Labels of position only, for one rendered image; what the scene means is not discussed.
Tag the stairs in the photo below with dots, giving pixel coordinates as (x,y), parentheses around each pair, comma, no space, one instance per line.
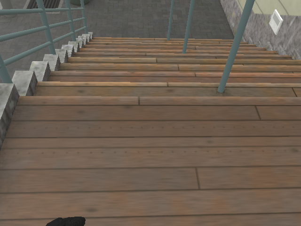
(156,67)

